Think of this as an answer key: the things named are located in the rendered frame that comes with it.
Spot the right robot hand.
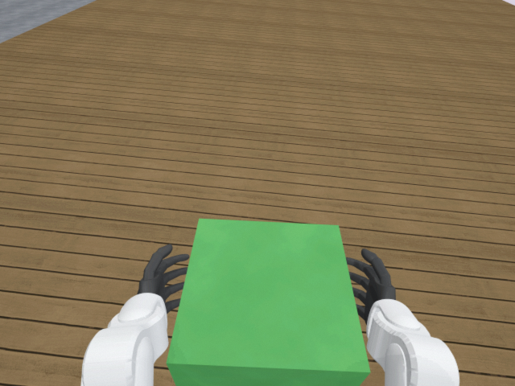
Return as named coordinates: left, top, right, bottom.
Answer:
left=346, top=248, right=396, bottom=325

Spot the left robot hand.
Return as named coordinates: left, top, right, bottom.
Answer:
left=137, top=244, right=189, bottom=314

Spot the robot right forearm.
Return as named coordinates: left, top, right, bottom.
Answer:
left=366, top=299, right=459, bottom=386

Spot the carton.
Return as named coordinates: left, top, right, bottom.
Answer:
left=167, top=219, right=370, bottom=386

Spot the robot left forearm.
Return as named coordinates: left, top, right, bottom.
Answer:
left=80, top=293, right=168, bottom=386

